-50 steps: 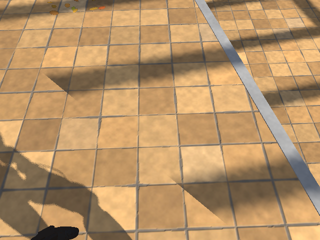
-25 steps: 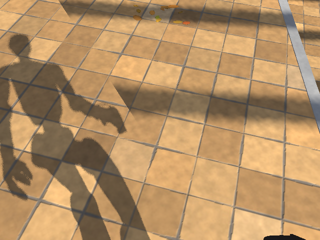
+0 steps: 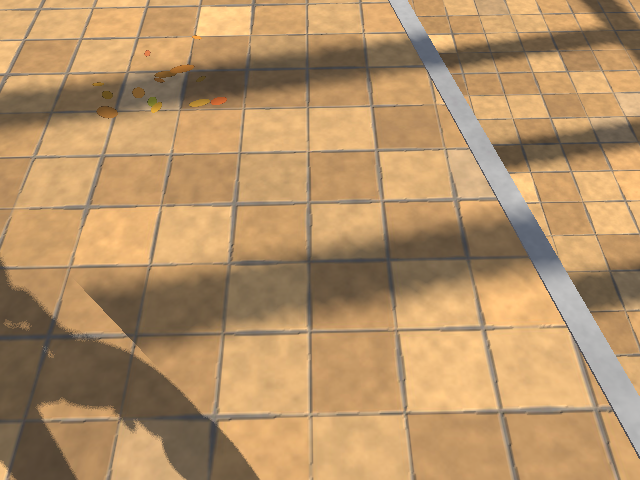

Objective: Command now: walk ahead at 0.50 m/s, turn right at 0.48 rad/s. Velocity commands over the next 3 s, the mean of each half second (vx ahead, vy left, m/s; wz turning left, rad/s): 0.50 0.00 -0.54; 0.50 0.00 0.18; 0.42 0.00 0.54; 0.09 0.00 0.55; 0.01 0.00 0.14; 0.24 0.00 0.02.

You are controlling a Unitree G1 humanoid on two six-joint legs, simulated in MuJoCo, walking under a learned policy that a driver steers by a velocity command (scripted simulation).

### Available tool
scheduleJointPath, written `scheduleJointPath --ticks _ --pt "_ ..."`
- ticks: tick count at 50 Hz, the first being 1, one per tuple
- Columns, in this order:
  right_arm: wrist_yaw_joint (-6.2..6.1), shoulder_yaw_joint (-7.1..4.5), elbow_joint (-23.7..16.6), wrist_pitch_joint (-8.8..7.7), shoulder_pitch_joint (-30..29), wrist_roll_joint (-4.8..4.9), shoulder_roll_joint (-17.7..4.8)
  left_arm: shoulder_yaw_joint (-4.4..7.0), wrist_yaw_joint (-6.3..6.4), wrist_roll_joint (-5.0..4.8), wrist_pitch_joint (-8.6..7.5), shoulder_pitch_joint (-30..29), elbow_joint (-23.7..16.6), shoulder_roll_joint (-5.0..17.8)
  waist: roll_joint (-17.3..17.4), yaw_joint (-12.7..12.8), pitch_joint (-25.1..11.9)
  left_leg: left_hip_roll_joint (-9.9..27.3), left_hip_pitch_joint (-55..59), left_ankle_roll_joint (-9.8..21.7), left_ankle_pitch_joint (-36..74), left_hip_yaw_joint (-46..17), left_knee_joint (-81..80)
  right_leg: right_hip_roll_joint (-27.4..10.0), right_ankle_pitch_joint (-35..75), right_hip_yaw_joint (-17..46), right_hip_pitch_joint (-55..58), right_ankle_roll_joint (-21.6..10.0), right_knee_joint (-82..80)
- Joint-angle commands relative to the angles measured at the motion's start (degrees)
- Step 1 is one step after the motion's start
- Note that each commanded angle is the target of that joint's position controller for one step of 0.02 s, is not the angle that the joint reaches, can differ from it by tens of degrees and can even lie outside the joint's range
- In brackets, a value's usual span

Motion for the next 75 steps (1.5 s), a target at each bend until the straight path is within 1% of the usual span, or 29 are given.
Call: scheduleJointPath --ticks 1,2,4,6,10,20,23,25,26,27,28,30,32,35,43,46,48,49,50,51,52,53,55,59,64,69,73,74,75 --pt "0.31 -1.30 -6.46 -0.35 0.46 1.30 -6.90 5.53 1.83 0.96 -0.43 23.65 2.75 15.72 -7.02 10.71 -16.40 6.48 -27.62 1.20 33.78 -0.04 47.53 -13.30 -7.76 24.95 38.42 -11.27 -5.65" --pt "1.05 -1.73 -9.03 -1.00 -1.40 1.06 -7.38 5.91 1.60 -0.88 0.04 21.07 2.20 17.84 -10.91 8.16 -20.11 -3.73 -42.92 -0.09 -2.84 -10.64 60.02 -22.14 0.11 50.83 45.06 -17.41 -14.82" --pt "1.56 -1.45 -10.74 -2.11 -7.98 0.81 -7.74 4.95 2.13 -2.11 0.45 15.74 2.45 12.99 -0.74 6.32 -6.72 3.48 -47.74 0.51 7.59 -16.22 55.13 -18.33 2.58 35.20 32.18 -13.06 -16.77" --pt "1.43 -1.48 -10.45 -1.10 -7.11 -0.42 -7.06 3.80 2.48 -2.30 0.09 11.52 2.15 8.99 1.77 1.82 -1.40 6.10 -41.34 -0.64 9.49 -16.05 46.04 -12.40 10.66 26.40 20.39 -8.74 -18.97" --pt "2.06 -1.18 -11.77 2.00 -7.90 -1.32 -5.41 3.96 2.30 -2.38 -1.58 13.09 2.32 10.41 -0.60 0.53 -2.57 6.04 -38.37 -3.48 12.55 -14.18 37.75 -8.22 15.94 21.15 15.39 -8.22 -20.62" --pt "2.51 -0.21 -19.12 1.18 -26.62 0.16 -6.10 4.35 2.88 -1.48 -1.02 21.75 2.33 11.75 -3.83 7.49 -1.25 2.12 -40.99 -3.59 24.37 -14.06 13.15 -7.74 20.30 25.27 24.71 -4.64 -15.46" --pt "2.17 -0.85 -18.48 0.30 -21.36 0.54 -8.42 4.78 3.45 -0.98 -0.97 17.92 0.84 13.80 -4.42 3.94 -1.87 0.25 -29.64 -1.70 18.73 -14.82 6.99 -8.51 22.98 27.99 22.40 -2.29 -11.29" --pt "1.33 -2.04 -14.31 -0.88 -7.71 -0.04 -10.56 4.06 3.08 -1.55 -1.48 18.00 1.42 11.98 -0.68 -1.76 -8.00 0.74 -12.91 1.32 19.88 -14.33 1.32 -4.17 26.79 22.99 20.24 0.04 3.43" --pt "0.58 -2.75 -13.79 -1.31 1.32 -1.16 -14.02 2.64 2.86 -1.79 -2.08 19.92 0.40 7.54 5.65 -4.43 -16.37 13.50 -1.25 4.72 9.51 -28.40 -0.58 -0.97 13.25 18.12 14.82 1.61 18.70" --pt "0.57 -4.23 -12.07 -0.31 2.10 -1.25 -19.69 2.27 2.43 -2.81 -2.14 27.93 -0.07 4.83 20.01 0.37 -17.62 23.37 6.74 12.26 7.11 -55.46 -8.64 8.81 -21.41 12.77 -1.69 3.72 31.26" --pt "1.25 -3.55 -12.48 0.43 -1.67 0.22 -14.68 2.56 2.87 -0.82 -1.51 26.68 1.65 8.70 10.54 1.27 -11.89 22.41 2.17 13.37 -0.20 -58.19 -9.01 4.67 -21.20 15.19 -7.44 2.92 36.59" --pt "1.95 -2.03 -13.10 0.61 -7.88 0.71 -8.09 2.38 1.99 0.04 -1.68 16.94 -0.09 8.63 2.19 1.67 -2.95 16.12 -7.94 11.75 7.02 -42.35 -10.13 0.10 -12.72 13.17 -7.99 3.53 33.94" --pt "1.89 -1.68 -11.44 0.15 -7.32 1.14 -7.25 1.97 1.39 1.02 -1.26 14.73 -1.07 7.90 5.86 2.91 -2.30 11.20 -10.96 10.37 20.73 -34.70 -11.04 -2.68 -10.65 10.72 -5.83 5.32 29.45" --pt "1.95 -2.19 -8.88 -0.50 -2.96 1.77 -8.40 1.03 1.05 0.85 -0.85 13.01 -1.89 6.45 5.59 3.21 -3.79 9.97 -11.01 12.50 32.65 -31.56 -11.34 -3.36 -10.44 8.60 -5.68 7.89 26.12" --pt "2.02 -3.51 -7.15 0.74 2.84 1.38 -10.23 -0.90 1.15 -0.63 -1.16 -3.21 -7.82 5.21 5.12 -0.67 -1.42 7.46 -15.07 11.10 31.20 -28.98 -11.62 -2.69 1.34 6.19 -1.80 10.86 6.38" --pt "1.80 -4.04 -8.30 1.24 1.67 0.95 -11.23 -0.49 1.84 -1.08 -1.89 -2.19 -8.39 6.37 5.71 0.54 -2.10 8.17 -15.70 9.21 33.18 -31.51 -7.08 -1.48 -0.55 7.34 4.61 10.19 1.88" --pt "1.53 -4.40 -9.30 1.52 -0.56 1.16 -11.87 0.24 2.45 -0.96 -2.64 4.97 -6.26 7.38 3.66 4.38 -3.39 6.57 -18.61 7.29 30.59 -32.60 -0.62 -0.27 -0.24 7.26 15.57 9.10 -5.23" --pt "1.68 -4.19 -9.84 1.40 -0.82 1.37 -10.57 1.22 3.01 0.08 -3.47 10.57 -4.74 9.93 -0.11 6.74 -6.86 2.99 -21.96 5.96 28.01 -30.45 8.84 -3.42 -1.92 10.37 24.58 7.35 -7.91" --pt "1.76 -3.20 -12.16 0.97 -0.87 1.68 -6.48 2.33 3.85 1.07 -3.88 19.29 -4.42 14.73 -8.93 9.74 -14.56 -1.29 -28.02 4.32 14.56 -23.68 25.36 -18.08 -11.74 24.25 35.58 4.70 -10.90" --pt "1.76 -3.14 -14.14 1.26 3.34 2.49 -5.26 3.55 3.99 0.29 -2.56 18.93 -4.00 18.75 -20.55 6.65 -16.06 -6.83 -42.11 3.49 -5.51 -17.36 35.85 -26.67 -20.91 45.18 39.78 -0.12 -18.58" --pt "1.52 -3.72 -12.03 2.27 3.17 0.91 -8.79 2.68 3.89 -0.14 -1.82 15.17 -5.08 13.42 -10.15 5.04 -9.24 -1.63 -45.04 3.89 -1.99 -18.55 42.65 -25.19 -27.62 44.25 32.98 -0.89 -19.03" --pt "2.22 -3.90 -11.66 2.51 0.48 0.51 -8.40 1.61 3.63 -0.34 -1.90 11.44 -5.89 9.11 -4.75 4.00 -3.69 0.08 -44.61 3.82 3.63 -18.83 43.50 -22.19 -24.46 36.84 26.73 -0.25 -19.81" --pt "3.19 -3.86 -11.86 3.30 -1.74 0.27 -6.84 0.95 3.30 -0.33 -2.66 9.33 -5.51 6.55 -5.26 2.15 -0.56 2.74 -41.52 2.47 8.78 -17.68 41.97 -17.87 -8.89 24.04 20.37 1.23 -21.84" --pt "4.19 -3.70 -13.03 5.00 -5.64 0.08 -6.32 1.58 2.88 -1.36 -4.26 12.64 -3.17 7.23 -5.25 1.35 -1.33 3.51 -42.86 0.35 14.53 -16.61 43.05 -15.90 8.94 13.27 21.23 1.59 -22.62" --pt "5.27 -2.88 -15.92 5.14 -15.16 -0.10 -5.55 1.93 3.11 -1.00 -3.83 16.78 -0.67 7.53 -3.34 2.96 0.35 4.21 -49.87 -0.46 21.07 -15.75 37.30 -15.96 15.10 5.70 25.85 0.54 -23.66" --pt "6.35 -1.07 -18.65 4.40 -22.53 -0.12 -3.12 2.17 3.69 -1.39 -3.02 16.77 0.78 9.12 -4.86 4.25 1.81 1.94 -38.72 1.11 24.82 -7.83 17.00 -14.16 33.32 -3.99 24.23 2.05 -18.05" --pt "5.19 -2.23 -17.30 3.68 -14.04 -1.57 -6.54 2.89 4.57 -2.10 -1.59 17.21 1.97 11.46 -7.29 1.19 -4.27 -3.55 -26.87 5.40 17.93 -6.06 9.70 -14.80 48.77 -5.65 28.38 3.45 -1.24" --pt "4.42 -2.99 -15.36 2.90 -7.50 -2.19 -7.76 2.97 4.67 -2.53 -1.15 16.17 1.55 11.73 -5.19 -1.84 -8.25 -4.87 -19.05 6.74 22.09 -7.04 3.90 -13.90 42.58 -6.13 26.13 4.60 9.74" --pt "3.35 -4.23 -14.06 2.20 -2.01 -2.63 -11.68 2.83 4.48 -2.40 -1.14 17.20 0.59 11.22 0.47 -4.32 -12.88 1.49 -6.72 9.08 36.80 -14.80 1.86 -11.55 22.68 -6.48 15.95 7.04 25.16"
